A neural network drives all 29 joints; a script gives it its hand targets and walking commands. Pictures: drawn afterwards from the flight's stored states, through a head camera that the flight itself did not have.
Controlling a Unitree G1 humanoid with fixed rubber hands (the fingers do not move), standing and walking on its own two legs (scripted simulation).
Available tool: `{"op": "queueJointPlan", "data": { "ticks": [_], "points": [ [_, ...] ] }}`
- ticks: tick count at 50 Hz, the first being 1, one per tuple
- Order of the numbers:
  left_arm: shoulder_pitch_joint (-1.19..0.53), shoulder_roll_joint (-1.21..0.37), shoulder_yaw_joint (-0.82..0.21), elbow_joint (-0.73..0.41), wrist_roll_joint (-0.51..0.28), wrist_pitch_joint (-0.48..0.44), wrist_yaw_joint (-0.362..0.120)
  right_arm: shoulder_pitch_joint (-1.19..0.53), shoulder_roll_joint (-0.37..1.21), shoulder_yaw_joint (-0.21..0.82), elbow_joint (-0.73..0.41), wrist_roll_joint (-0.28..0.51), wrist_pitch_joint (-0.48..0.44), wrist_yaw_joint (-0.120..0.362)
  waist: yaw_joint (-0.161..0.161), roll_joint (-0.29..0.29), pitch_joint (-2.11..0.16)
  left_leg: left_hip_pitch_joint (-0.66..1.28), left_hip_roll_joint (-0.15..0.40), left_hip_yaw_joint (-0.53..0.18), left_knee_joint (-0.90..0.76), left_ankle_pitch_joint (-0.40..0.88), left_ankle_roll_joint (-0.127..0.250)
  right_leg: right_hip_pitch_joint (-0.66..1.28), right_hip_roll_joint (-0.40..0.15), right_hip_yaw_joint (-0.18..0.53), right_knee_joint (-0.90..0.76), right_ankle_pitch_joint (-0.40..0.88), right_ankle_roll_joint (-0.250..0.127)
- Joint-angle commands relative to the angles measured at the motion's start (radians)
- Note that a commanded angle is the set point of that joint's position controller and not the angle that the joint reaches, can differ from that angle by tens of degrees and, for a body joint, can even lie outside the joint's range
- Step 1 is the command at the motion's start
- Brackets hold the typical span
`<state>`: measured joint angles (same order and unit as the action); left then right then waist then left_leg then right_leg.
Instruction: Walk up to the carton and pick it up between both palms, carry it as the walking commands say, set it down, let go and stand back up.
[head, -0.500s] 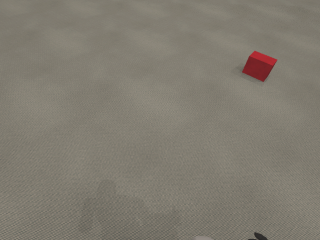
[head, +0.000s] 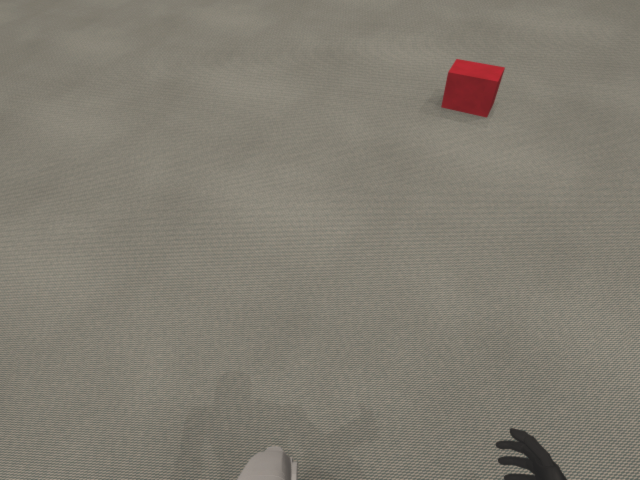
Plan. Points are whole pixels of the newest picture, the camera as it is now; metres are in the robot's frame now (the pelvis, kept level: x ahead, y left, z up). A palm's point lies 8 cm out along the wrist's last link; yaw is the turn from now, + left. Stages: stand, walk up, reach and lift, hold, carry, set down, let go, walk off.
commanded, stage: walk up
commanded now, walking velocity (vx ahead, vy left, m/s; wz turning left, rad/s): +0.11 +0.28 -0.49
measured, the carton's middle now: (471, 88) +1.96 -0.64 -0.68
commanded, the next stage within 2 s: none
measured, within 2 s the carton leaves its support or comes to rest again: neither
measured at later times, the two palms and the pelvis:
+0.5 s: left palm (181, 318) +0.37 +0.28 -0.11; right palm out of the picture -0.01 -0.11 -0.13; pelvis +0.15 +0.09 +0.00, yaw -12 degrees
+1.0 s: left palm (180, 320) +0.38 +0.30 -0.14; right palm (475, 260) +0.48 -0.23 -0.11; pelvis +0.41 +0.05 -0.01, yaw -15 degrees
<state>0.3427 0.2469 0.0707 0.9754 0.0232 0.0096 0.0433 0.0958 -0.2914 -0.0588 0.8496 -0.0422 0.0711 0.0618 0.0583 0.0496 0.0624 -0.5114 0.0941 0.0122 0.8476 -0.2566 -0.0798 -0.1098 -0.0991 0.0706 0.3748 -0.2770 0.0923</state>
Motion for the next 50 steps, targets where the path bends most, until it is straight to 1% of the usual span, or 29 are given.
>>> {"op": "queueJointPlan", "data": {
  "ticks": [1, 2, 3, 4, 5, 6, 7, 9, 11, 13, 18, 23, 26, 28, 29, 30, 31, 32, 33, 34, 35, 36, 38, 39, 41, 45, 48, 49, 50],
  "points": [
    [-0.066, 0.261, 0.055, -0.049, 0.0, -0.005, 0.002, 0.042, -0.031, -0.005, -0.063, 0.007, -0.024, -0.005, -0.057, -0.312, -0.045, 0.286, -0.029, 0.026, -0.289, 0.022, 0.014, -0.153, -0.174, 0.127, -0.044, 0.324, -0.161],
    [-0.093, 0.242, 0.049, -0.061, 0.001, -0.002, 0.002, 0.136, -0.048, -0.008, -0.025, 0.004, -0.028, -0.012, -0.101, -0.248, -0.079, 0.444, -0.037, 0.023, -0.37, 0.059, 0.041, -0.238, -0.125, 0.092, 0.051, 0.252, -0.129],
    [-0.061, 0.18, 0.032, -0.066, 0.008, 0.0, 0.001, 0.225, -0.101, -0.021, 0.009, -0.005, -0.039, -0.023, -0.133, -0.062, -0.116, 0.55, 0.058, -0.067, -0.489, 0.059, 0.08, -0.318, -0.034, 0.044, 0.202, 0.107, -0.09],
    [-0.011, 0.113, 0.016, -0.076, 0.019, 0.002, -0.004, 0.315, -0.196, -0.047, 0.037, -0.012, -0.053, -0.031, -0.15, 0.284, -0.181, 0.675, 0.284, -0.274, -0.563, 0.102, 0.129, -0.514, 0.095, -0.06, 0.47, -0.332, -0.058],
    [-0.023, 0.113, 0.016, -0.077, 0.029, 0.012, -0.003, 0.326, -0.227, -0.06, 0.055, -0.006, -0.058, -0.035, -0.148, 0.31, -0.195, 0.604, 0.363, -0.361, -0.618, -0.159, 0.155, -0.555, 0.098, -0.056, 0.691, -0.394, -0.046],
    [-0.033, 0.128, 0.023, -0.073, 0.029, 0.02, -0.01, 0.257, -0.199, -0.06, 0.043, 0.0, -0.057, -0.041, -0.151, 0.256, -0.143, 0.539, 0.351, -0.348, -0.677, -0.456, 0.192, -0.571, 0.06, -0.051, 0.795, -0.314, -0.058],
    [-0.077, 0.131, 0.023, -0.074, 0.03, 0.015, -0.032, 0.237, -0.177, -0.053, 0.055, 0.006, -0.067, -0.04, -0.151, 0.251, -0.117, 0.486, 0.324, -0.396, -0.723, -0.637, 0.147, -0.615, 0.052, -0.048, 0.837, -0.246, -0.081],
    [-0.121, 0.14, 0.032, -0.075, 0.033, 0.014, -0.064, 0.138, -0.147, -0.044, 0.056, 0.002, -0.091, -0.048, -0.108, 0.286, -0.024, 0.307, 0.282, -0.342, -0.785, -0.687, 0.131, -0.581, 0.032, -0.053, 0.881, -0.167, -0.086],
    [-0.079, 0.126, 0.041, -0.048, 0.033, 0.004, -0.082, 0.117, -0.1, -0.032, 0.091, -0.001, -0.118, -0.052, -0.081, 0.26, -0.001, 0.342, 0.223, -0.205, -0.762, -0.498, 0.134, -0.571, 0.02, -0.071, 0.843, -0.047, -0.077],
    [-0.095, 0.103, 0.032, -0.051, 0.033, -0.01, -0.091, 0.172, -0.05, -0.011, 0.131, 0.008, -0.136, -0.055, -0.08, 0.149, -0.014, 0.424, 0.21, -0.158, -0.736, -0.355, 0.148, -0.594, 0.023, -0.077, 0.807, 0.015, -0.08],
    [-0.269, 0.023, 0.002, -0.124, 0.021, -0.02, -0.093, 0.337, -0.001, 0.018, 0.191, 0.021, -0.162, -0.067, -0.121, 0.034, 0.067, 0.518, 0.245, -0.132, -0.74, -0.111, 0.195, -0.681, 0.008, -0.073, 0.637, 0.088, -0.067],
    [-0.372, 0.015, -0.013, -0.165, 0.002, -0.027, -0.101, 0.389, -0.025, 0.018, 0.201, 0.016, -0.166, -0.071, -0.144, 0.046, 0.129, 0.476, 0.246, -0.038, -0.738, 0.023, 0.214, -0.566, 0.009, -0.107, 0.402, 0.069, -0.064],
    [-0.404, 0.011, -0.015, -0.165, -0.002, -0.035, -0.098, 0.456, -0.032, 0.014, 0.223, 0.011, -0.162, -0.066, -0.156, 0.07, 0.139, 0.485, 0.227, 0.022, -0.66, 0.28, 0.214, -0.487, 0.042, -0.179, 0.336, 0.009, -0.073],
    [-0.371, 0.012, -0.008, -0.157, -0.002, -0.04, -0.089, 0.491, -0.046, 0.008, 0.244, 0.014, -0.159, -0.066, -0.13, 0.078, 0.096, 0.469, 0.193, 0.101, -0.55, 0.572, 0.189, -0.361, 0.089, -0.241, 0.285, -0.048, -0.093],
    [-0.315, 0.013, -0.004, -0.141, 0.001, -0.044, -0.082, 0.495, -0.047, 0.009, 0.257, 0.018, -0.156, -0.065, -0.096, 0.07, 0.052, 0.451, 0.161, 0.149, -0.441, 0.697, 0.174, -0.263, 0.114, -0.278, 0.248, -0.035, -0.104],
    [-0.195, 0.042, 0.011, -0.102, 0.007, -0.051, -0.068, 0.495, -0.051, 0.009, 0.252, 0.024, -0.155, -0.065, -0.03, 0.034, -0.045, 0.371, 0.131, 0.185, -0.256, 0.838, 0.152, -0.056, 0.108, -0.279, 0.212, -0.006, -0.141],
    [-0.006, 0.125, 0.04, -0.051, 0.014, -0.057, -0.053, 0.45, -0.033, 0.019, 0.214, 0.03, -0.161, -0.062, 0.065, -0.038, -0.195, 0.162, 0.108, 0.167, -0.021, 0.762, 0.117, 0.26, 0.022, -0.137, 0.232, 0.018, -0.206],
    [0.16, 0.251, 0.063, -0.028, 0.03, -0.06, -0.041, 0.414, 0.022, 0.032, 0.161, 0.042, -0.165, -0.056, 0.113, -0.307, -0.257, -0.106, -0.019, 0.152, 0.3, 0.091, 0.078, 0.448, -0.304, 0.343, 0.039, 0.142, -0.301],
    [0.239, 0.271, 0.06, -0.014, 0.009, -0.057, -0.036, 0.361, 0.028, 0.017, 0.122, 0.047, -0.155, -0.055, 0.118, -0.349, -0.274, -0.204, -0.052, 0.073, 0.515, -0.272, 0.091, 0.487, -0.439, 0.519, -0.064, 0.336, -0.384],
    [0.161, 0.228, 0.048, -0.019, 0.007, -0.062, -0.036, 0.31, 0.018, 0.012, 0.104, 0.039, -0.152, -0.053, 0.088, -0.248, -0.192, -0.216, -0.003, 0.015, 0.565, -0.252, 0.089, 0.378, -0.372, 0.458, -0.079, 0.279, -0.382],
    [0.079, 0.172, 0.035, -0.02, 0.007, -0.072, -0.035, 0.294, 0.022, 0.004, 0.122, 0.035, -0.153, -0.055, 0.049, -0.163, -0.079, -0.202, 0.019, -0.001, 0.531, -0.201, 0.091, 0.233, -0.308, 0.358, -0.074, 0.298, -0.351],
    [0.031, 0.136, 0.022, -0.022, 0.005, -0.08, -0.035, 0.278, 0.035, 0.003, 0.115, 0.032, -0.149, -0.047, 0.021, -0.12, -0.016, -0.171, 0.039, -0.01, 0.472, -0.157, 0.094, 0.107, -0.274, 0.282, -0.104, 0.298, -0.313],
    [-0.07, 0.083, 0.009, -0.038, -0.006, -0.091, -0.036, 0.293, 0.075, -0.002, 0.115, 0.021, -0.124, -0.042, -0.046, -0.104, 0.053, -0.102, 0.091, -0.019, 0.332, -0.094, 0.074, -0.051, -0.232, 0.146, -0.169, 0.175, -0.242],
    [-0.087, 0.067, 0.001, -0.038, -0.011, -0.097, -0.041, 0.292, 0.079, -0.003, 0.112, 0.015, -0.112, -0.035, -0.062, -0.11, 0.056, -0.068, 0.079, 0.008, 0.296, -0.042, 0.068, -0.1, -0.221, 0.114, -0.217, 0.123, -0.23],
    [-0.052, 0.053, -0.006, -0.01, -0.01, -0.109, -0.04, 0.22, 0.096, 0.0, 0.092, 0.012, -0.098, -0.028, -0.058, -0.118, 0.072, -0.039, 0.094, 0.025, 0.183, 0.02, 0.035, -0.148, -0.225, 0.082, -0.241, 0.15, -0.238],
    [-0.047, 0.057, -0.003, 0.011, -0.007, -0.109, -0.042, 0.108, 0.086, 0.007, 0.055, 0.018, -0.092, -0.011, -0.071, -0.141, 0.055, 0.089, 0.062, 0.063, -0.12, 0.119, 0.032, -0.208, -0.154, -0.038, -0.226, 0.05, -0.198],
    [-0.026, 0.108, 0.007, 0.026, -0.004, -0.103, -0.045, 0.019, 0.046, 0.0, 0.018, 0.027, -0.103, -0.007, -0.055, -0.193, 0.042, 0.167, 0.048, 0.084, -0.245, 0.158, 0.031, -0.212, -0.176, -0.009, -0.221, -0.012, -0.193],
    [-0.025, 0.118, 0.011, 0.037, -0.006, -0.102, -0.046, 0.023, 0.041, -0.001, 0.023, 0.027, -0.11, -0.01, -0.062, -0.173, 0.028, 0.214, 0.049, 0.083, -0.293, 0.171, 0.032, -0.207, -0.177, -0.009, -0.184, -0.022, -0.189],
    [-0.009, 0.107, 0.009, 0.035, -0.004, -0.101, -0.049, 0.075, 0.005, -0.011, 0.047, 0.025, -0.119, -0.016, -0.076, -0.115, -0.037, 0.319, 0.035, 0.091, -0.304, 0.122, 0.053, -0.196, -0.13, -0.036, -0.075, 0.018, -0.177]
  ]
}}
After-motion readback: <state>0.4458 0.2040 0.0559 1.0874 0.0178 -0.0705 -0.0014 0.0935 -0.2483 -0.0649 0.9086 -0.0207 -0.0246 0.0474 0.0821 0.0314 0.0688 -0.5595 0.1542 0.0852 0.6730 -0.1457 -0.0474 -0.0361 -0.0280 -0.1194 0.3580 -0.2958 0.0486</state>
